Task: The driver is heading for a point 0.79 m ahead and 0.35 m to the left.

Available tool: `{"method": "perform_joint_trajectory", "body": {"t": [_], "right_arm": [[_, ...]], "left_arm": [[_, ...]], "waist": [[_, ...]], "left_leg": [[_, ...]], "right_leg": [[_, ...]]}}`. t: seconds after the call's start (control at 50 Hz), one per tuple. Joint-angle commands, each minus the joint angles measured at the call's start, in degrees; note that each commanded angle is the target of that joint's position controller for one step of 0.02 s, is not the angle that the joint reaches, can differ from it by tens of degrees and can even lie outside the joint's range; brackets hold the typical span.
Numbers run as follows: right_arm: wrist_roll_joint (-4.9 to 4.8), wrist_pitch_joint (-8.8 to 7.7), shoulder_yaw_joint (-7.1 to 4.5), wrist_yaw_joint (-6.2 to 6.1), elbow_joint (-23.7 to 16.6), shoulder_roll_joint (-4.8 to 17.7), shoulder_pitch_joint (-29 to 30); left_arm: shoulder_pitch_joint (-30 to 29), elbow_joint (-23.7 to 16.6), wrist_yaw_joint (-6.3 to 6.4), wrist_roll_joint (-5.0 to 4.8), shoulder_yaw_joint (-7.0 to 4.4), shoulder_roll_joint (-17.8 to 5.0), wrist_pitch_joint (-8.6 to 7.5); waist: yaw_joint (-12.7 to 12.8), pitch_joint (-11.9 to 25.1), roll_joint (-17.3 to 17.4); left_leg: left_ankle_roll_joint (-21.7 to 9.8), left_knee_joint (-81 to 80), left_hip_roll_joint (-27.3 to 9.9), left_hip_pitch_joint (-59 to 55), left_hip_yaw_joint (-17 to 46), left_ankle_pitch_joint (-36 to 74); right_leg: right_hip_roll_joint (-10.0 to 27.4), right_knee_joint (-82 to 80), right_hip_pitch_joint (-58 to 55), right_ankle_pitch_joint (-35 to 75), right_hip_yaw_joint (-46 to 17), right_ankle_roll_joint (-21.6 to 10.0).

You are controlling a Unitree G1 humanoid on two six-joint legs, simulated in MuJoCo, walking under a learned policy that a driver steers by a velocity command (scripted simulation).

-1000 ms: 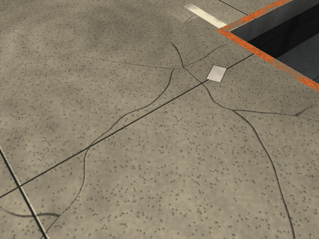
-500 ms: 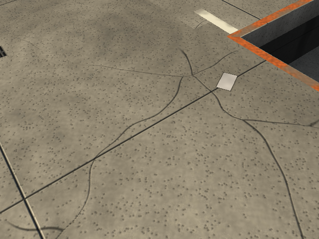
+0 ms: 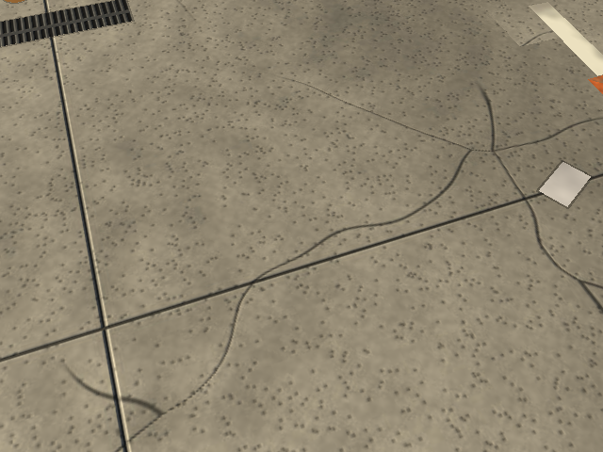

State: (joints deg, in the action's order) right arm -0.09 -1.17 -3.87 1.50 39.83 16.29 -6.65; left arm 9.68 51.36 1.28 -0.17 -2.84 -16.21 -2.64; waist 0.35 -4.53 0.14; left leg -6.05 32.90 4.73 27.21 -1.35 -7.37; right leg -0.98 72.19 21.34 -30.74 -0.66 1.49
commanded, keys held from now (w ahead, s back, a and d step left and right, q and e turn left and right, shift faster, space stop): q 1.00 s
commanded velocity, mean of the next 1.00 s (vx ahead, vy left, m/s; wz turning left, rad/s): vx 0.02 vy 0.00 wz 0.59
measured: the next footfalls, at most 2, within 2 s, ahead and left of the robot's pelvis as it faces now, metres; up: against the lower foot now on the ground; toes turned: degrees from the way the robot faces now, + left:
right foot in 0.40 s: +0.17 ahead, -0.15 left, +0.00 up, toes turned +20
left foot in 0.82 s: +0.06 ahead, +0.09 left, +0.00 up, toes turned +32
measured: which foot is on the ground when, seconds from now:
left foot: down 0.00-0.40, up 0.42-0.80, down 0.82-1.00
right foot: up 0.00-0.38, down 0.40-0.82, up 0.84-1.00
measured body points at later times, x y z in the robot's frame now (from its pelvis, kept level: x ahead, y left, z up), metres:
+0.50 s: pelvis +0.08 -0.05 +0.02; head +0.12 -0.07 +0.47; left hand +0.12 +0.26 -0.07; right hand +0.31 -0.29 -0.08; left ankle +0.06 +0.06 -0.66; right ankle +0.13 -0.17 -0.72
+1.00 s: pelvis +0.07 -0.01 +0.02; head +0.09 +0.04 +0.47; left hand +0.02 +0.31 -0.09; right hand +0.37 -0.15 -0.05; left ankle +0.03 +0.07 -0.72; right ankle +0.14 -0.15 -0.63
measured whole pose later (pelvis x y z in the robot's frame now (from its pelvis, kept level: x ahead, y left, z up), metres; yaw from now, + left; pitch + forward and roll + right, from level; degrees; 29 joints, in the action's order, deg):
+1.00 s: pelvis +0.07 -0.01 +0.02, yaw +36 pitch +3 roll -2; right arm -0.3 1.5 -3.8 -0.5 33.1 17.3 -10.9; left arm 7.4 41.7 1.9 0.5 -5.0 -19.3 0.6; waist 0.1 -3.1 -2.2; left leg -2.8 27.4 2.2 17.2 3.7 -12.5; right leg 1.3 64.1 30.7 -24.1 -1.3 4.3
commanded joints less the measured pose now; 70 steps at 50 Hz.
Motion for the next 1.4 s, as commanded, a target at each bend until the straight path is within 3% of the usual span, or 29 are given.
{"method": "perform_joint_trajectory", "body": {"t": [0.02, 0.06, 0.18, 0.3, 0.36, 0.38, 0.4, 0.42, 0.44, 0.46, 0.5, 0.62, 0.74, 0.8, 0.82, 0.84, 0.86, 0.9, 0.92, 0.98, 1.08, 1.22, 1.26, 1.28, 1.3, 1.32, 1.34, 1.36, 1.4], "right_arm": [[-0.16, -0.55, -2.05, -0.94, -4.6, 7.4, -0.4], [0.83, -0.51, -2.25, -1.26, -5.0, 7.9, -0.6], [-0.28, 1.15, -3.03, -3.23, -6.1, 9.8, -2.4], [-0.12, 2.56, -3.13, -3.71, -6.8, 9.7, -3.6], [-0.78, 3.24, -2.94, -3.76, -7.5, 9.3, -2.9], [-1.17, 3.5, -2.65, -3.87, -7.7, 8.6, -3.0], [-1.05, 3.63, -1.85, -3.81, -7.8, 5.7, -5.5], [-1.54, 3.12, -2.02, -3.55, -10.4, 5.5, -5.0], [-0.06, 2.39, -3.53, -3.26, -9.1, 11.1, -6.2], [-0.56, 2.53, -4.34, -3.02, -7.6, 12.5, -7.2], [-0.57, 3.88, -3.89, -3.34, -5.8, 9.8, -8.8], [-1.3, 4.17, -1.87, -2.34, -10.1, 5.3, -1.4], [-1.15, 4.55, -1.95, -0.87, -11.5, 6.0, -1.5], [-1.2, 4.72, -2.77, -0.49, -10.2, 6.2, -5.9], [-1.11, 4.58, -3.73, -1.06, -9.5, 8.6, -8.6], [-0.78, 4.27, -5.41, -2.13, -10.5, 16.0, -10.8], [1.21, 2.91, -4.9, -1.58, -11.6, 16.5, -10.3], [0.83, 1.14, -3.64, -1.36, -10.4, 12.2, -7.1], [-0.16, 1.21, -3.27, -1.71, -10.6, 10.9, -4.5], [-0.25, 1.9, -2.52, -2.6, -10.9, 10.2, -1.8], [-0.37, 2.39, -2.99, -3.39, -10.2, 11.4, -2.9], [-0.34, 3.1, -2.53, -2.66, -9.8, 10.8, -1.6], [-0.89, 3.35, -1.9, -2.8, -9.6, 9.6, -0.2], [-0.74, 3.22, -1.41, -2.93, -9.1, 8.1, -1.8], [0.52, 2.91, -0.52, -2.92, -8.9, 5.4, -4.4], [0.06, 2.53, -0.97, -3.06, -9.8, 6.3, -4.7], [0.61, 2.35, -2.14, -3.43, -8.8, 10.4, -4.0], [-0.08, 2.44, -3.04, -3.45, -8.2, 11.9, -3.3], [-0.08, 3.29, -2.84, -3.7, -6.5, 9.3, -4.3]], "left_arm": [[1.9, -4.5, 1.02, 0.43, -1.89, -7.7, 0.76], [3.4, -4.9, 1.31, 0.93, -1.81, -6.3, 1.61], [-1.4, -7.7, 2.21, 0.83, -1.39, -5.5, 2.36], [-3.9, -9.4, 1.33, -0.01, -1.41, -6.1, 0.66], [-0.4, -8.9, 0.42, -0.47, -1.89, -6.7, -0.32], [1.9, -8.4, 0.22, -0.32, -2.41, -7.8, -0.51], [3.0, -8.6, 0.37, 0.64, -3.27, -11.5, -0.24], [1.7, -8.3, 0.47, 2.55, -4.2, -15.5, 0.69], [-0.7, -10.5, 0.45, 2.96, -3.4, -11.4, 0.64], [-2.8, -11.8, 0.73, 2.38, -2.66, -8.6, 0.72], [-4.5, -12.4, 1.03, 0.65, -2.06, -6.6, 1.04], [0.2, -12.2, 1.89, 1.05, -2.81, -8.9, 2.87], [-1.1, -12.6, 0.44, -0.37, -4.19, -12.0, 2.81], [-1.7, -12.0, 0.12, -1.89, -4.2, -11.3, 2.49], [1.9, -10.6, -0.17, -1.26, -3.64, -9.0, 2.25], [1.8, -12.9, -0.56, 2.16, -2.06, -4.5, 2.12], [-3.7, -15.4, -0.09, 1.9, -2.27, -5.8, 1.82], [-5.7, -15.2, 0.44, 0.08, -3.29, -8.7, 2.17], [-4.7, -14.1, 0.91, 0.48, -3.48, -8.7, 2.38], [-2.1, -13.5, 0.77, 0.72, -3.51, -8.1, 2.5], [-4.2, -14.4, 0.44, 0.44, -2.54, -5.9, 2.35], [-3.2, -15.0, -1.0, -0.25, -2.62, -6.4, 1.33], [-0.7, -14.5, -1.54, 0.0, -2.48, -5.4, 0.79], [-0.2, -14.7, -1.5, 0.8, -2.62, -6.3, 0.59], [0.1, -15.8, -1.2, 2.0, -2.98, -9.7, 0.65], [-1.8, -14.9, -1.27, 3.14, -2.93, -10.9, 0.77], [-2.9, -16.0, -1.22, 2.6, -2.27, -7.9, 0.43], [-3.0, -15.8, -1.01, 1.97, -2.18, -7.7, 0.35], [-4.3, -15.6, -0.64, 0.5, -2.02, -7.4, 0.34]], "waist": [[0.7, 9.2, -0.9], [1.7, 9.3, 2.5], [-0.2, 11.4, 5.2], [-1.9, 11.1, 8.8], [0.2, 11.6, 9.5], [1.3, 11.6, 8.5], [-0.1, 13.1, 0.2], [-2.5, 9.3, -18.1], [-1.5, 9.5, -13.8], [-2.1, 9.7, -9.1], [-2.2, 8.0, -6.8], [2.2, 7.4, -10.2], [2.0, 8.3, -11.5], [-1.1, 8.7, -9.5], [-1.5, 10.1, -3.6], [-0.5, 11.8, 15.0], [-3.4, 13.7, 16.8], [-2.6, 10.4, 8.8], [-1.4, 9.6, 6.2], [0.6, 10.4, 7.5], [-0.8, 10.2, 7.8], [-1.5, 10.3, 9.4], [0.7, 10.4, 8.7], [0.6, 10.4, 6.6], [-1.3, 11.6, -3.4], [-3.7, 8.1, -15.0], [-1.4, 7.6, -12.3], [-1.0, 6.7, -10.0], [-1.4, 5.8, -7.5]], "left_leg": [[-10.0, -16.7, -16.2, -13.4, 24.4, 4.5], [-9.4, -17.0, -13.5, -8.4, 21.2, 8.2], [-7.5, -16.2, -11.3, -9.4, 23.3, -4.5], [-6.2, -14.0, -10.9, -12.1, 28.6, -5.7], [-4.4, -10.3, -9.9, -14.0, 30.9, 1.5], [-2.3, -7.8, -7.9, -11.7, 29.6, 0.4], [0.7, 1.2, -3.4, -5.3, 23.9, -12.5], [4.1, 11.7, 5.8, 8.0, 11.0, -26.6], [6.7, 25.5, 1.9, 9.8, 11.6, -27.7], [7.7, 30.8, 1.0, 9.0, 11.2, -24.1], [10.0, 37.1, -0.1, 10.6, 9.7, -18.5], [12.6, 26.0, -4.6, 10.2, 3.7, -14.4], [9.5, 9.8, -5.7, -2.4, -1.2, -14.3], [5.2, -6.3, -3.6, -12.5, -3.1, -3.8], [3.0, -10.8, -4.7, -21.7, 1.0, 5.5], [-3.3, -9.9, -20.6, -33.5, 22.1, 30.0], [-14.9, -10.9, -28.3, -28.9, 32.3, 34.0], [-11.1, -11.9, -21.7, -25.3, 23.2, 24.4], [-8.3, -11.8, -18.9, -24.0, 20.7, 20.5], [-7.5, -12.3, -15.8, -19.8, 18.4, 21.7], [-7.5, -11.9, -14.7, -19.6, 21.6, 12.6], [-6.8, -9.0, -14.5, -17.1, 28.0, 11.6], [-4.3, -6.7, -12.3, -15.4, 27.5, 10.7], [-1.5, -5.3, -10.3, -12.7, 26.3, 4.8], [2.2, 3.6, -5.1, -8.1, 20.1, -7.9], [5.4, 8.3, 1.2, -2.5, 12.3, -24.1], [8.3, 18.3, -1.1, -2.6, 11.8, -28.8], [9.3, 24.2, -1.1, -0.9, 11.6, -27.2], [11.1, 27.6, -1.9, 1.0, 12.3, -23.1]], "right_leg": [[3.9, -1.0, 12.3, 6.5, -5.3, -0.1], [3.1, -6.2, 8.2, 8.6, -4.4, 0.6], [1.5, -19.9, 9.5, 13.8, -5.8, 3.6], [-0.4, -31.3, 5.2, 12.9, -6.3, 3.0], [-1.0, -44.0, -1.9, 15.9, -5.3, 1.0], [1.2, -50.9, -7.6, 21.3, -5.5, -0.2], [11.9, -53.6, -15.2, 23.8, -13.5, -4.1], [21.8, -55.6, -16.3, 35.1, -27.5, -13.6], [24.8, -54.9, -14.9, 39.6, -28.5, -17.2], [22.0, -53.2, -14.1, 41.0, -22.4, -15.3], [16.7, -51.6, -14.7, 40.7, -14.1, -11.9], [16.3, -52.7, -19.8, 41.8, -6.2, -14.0], [18.8, -51.4, -16.4, 41.4, -2.3, -13.4], [17.6, -44.6, -13.4, 37.0, 1.0, -9.0], [14.8, -37.1, -7.3, 30.0, 5.0, -4.9], [7.9, -18.1, 10.0, 0.8, 10.0, 1.2], [1.8, -6.5, 17.8, -10.0, 1.7, 3.0], [3.9, -2.1, 18.5, -1.9, -2.8, 2.0], [4.5, -4.2, 18.2, 2.2, -3.3, 2.0], [2.5, -6.3, 13.0, 9.0, -2.5, 3.2], [0.8, -20.9, 10.0, 10.9, -3.4, 3.9], [-0.3, -34.2, 0.4, 10.0, -3.1, 1.9], [-0.2, -46.3, -6.6, 18.6, -1.8, 0.3], [2.8, -50.6, -11.5, 25.5, -4.1, -1.2], [13.0, -52.9, -16.4, 34.9, -13.9, -4.7], [20.4, -54.3, -12.0, 40.3, -23.7, -14.3], [22.4, -55.6, -9.9, 37.6, -25.3, -18.6], [20.3, -55.1, -10.4, 35.5, -22.8, -17.7], [16.6, -53.7, -11.8, 33.6, -17.7, -14.6]]}}
Keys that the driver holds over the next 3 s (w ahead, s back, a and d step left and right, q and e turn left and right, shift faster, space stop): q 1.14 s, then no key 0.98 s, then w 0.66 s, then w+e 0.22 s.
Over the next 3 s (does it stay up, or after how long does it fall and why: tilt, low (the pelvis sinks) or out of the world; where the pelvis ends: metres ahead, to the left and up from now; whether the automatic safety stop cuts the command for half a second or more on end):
stays up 0.30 0.25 0.02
